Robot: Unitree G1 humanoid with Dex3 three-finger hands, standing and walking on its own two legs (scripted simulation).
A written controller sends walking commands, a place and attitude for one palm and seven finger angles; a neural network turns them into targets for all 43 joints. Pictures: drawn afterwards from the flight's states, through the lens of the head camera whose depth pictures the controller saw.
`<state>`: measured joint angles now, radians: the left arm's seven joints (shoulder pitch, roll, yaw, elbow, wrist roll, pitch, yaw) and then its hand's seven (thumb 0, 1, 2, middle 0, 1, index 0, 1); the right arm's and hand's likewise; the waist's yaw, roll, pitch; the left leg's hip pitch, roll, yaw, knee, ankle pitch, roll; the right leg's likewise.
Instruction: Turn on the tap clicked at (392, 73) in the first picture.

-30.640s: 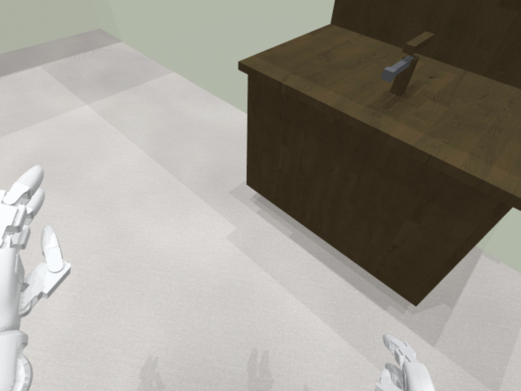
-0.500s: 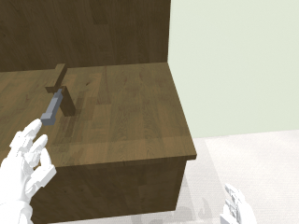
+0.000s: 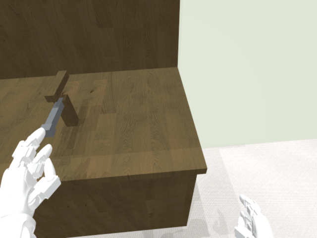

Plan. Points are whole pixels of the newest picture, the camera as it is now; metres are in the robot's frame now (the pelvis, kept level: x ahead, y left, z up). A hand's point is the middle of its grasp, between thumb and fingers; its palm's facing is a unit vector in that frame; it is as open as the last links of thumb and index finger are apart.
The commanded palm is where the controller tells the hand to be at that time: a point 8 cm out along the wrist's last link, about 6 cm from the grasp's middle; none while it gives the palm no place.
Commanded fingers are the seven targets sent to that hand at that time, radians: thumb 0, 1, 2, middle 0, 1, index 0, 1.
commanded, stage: reach beside the lever's end, fingers flat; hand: left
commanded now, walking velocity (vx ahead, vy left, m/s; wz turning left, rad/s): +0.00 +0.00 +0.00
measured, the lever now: (47, 130) +0.34 +0.36 +0.10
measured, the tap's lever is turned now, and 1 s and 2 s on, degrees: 0 0 0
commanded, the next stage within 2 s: none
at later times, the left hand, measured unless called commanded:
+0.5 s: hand (51, 168) +0.20 +0.26 +0.14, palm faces +0.43 -0.89 -0.15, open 7.4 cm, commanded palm +0.16 +0.31 +0.14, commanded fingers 0.00 0.90 0.90 -0.20 -0.29 -0.20 -0.29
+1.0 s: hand (36, 156) +0.24 +0.32 +0.12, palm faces +0.46 -0.88 -0.13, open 7.5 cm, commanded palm +0.20 +0.36 +0.12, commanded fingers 0.00 0.90 0.90 -0.18 -0.23 -0.18 -0.23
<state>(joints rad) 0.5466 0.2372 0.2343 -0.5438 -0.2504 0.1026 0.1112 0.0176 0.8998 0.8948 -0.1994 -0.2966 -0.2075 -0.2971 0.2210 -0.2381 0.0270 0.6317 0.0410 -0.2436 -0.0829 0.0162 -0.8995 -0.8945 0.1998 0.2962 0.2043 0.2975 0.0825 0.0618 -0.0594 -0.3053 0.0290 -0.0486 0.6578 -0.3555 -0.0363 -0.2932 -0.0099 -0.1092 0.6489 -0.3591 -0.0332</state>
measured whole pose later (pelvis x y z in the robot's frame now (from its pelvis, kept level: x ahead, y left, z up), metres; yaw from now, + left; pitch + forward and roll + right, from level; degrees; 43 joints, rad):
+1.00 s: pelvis +0.00 +0.01 +0.00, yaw -1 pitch +2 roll -1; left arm 0.19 0.34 0.45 -0.02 -0.29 0.01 -0.02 0.02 0.90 0.89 -0.18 -0.25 -0.19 -0.25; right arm 0.21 -0.25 0.01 0.70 0.06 -0.22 -0.11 0.02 -0.90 -0.89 0.20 0.30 0.20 0.30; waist 0.05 0.04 -0.04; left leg -0.32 0.02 -0.03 0.62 -0.33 -0.02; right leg -0.31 -0.02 -0.09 0.60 -0.32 -0.02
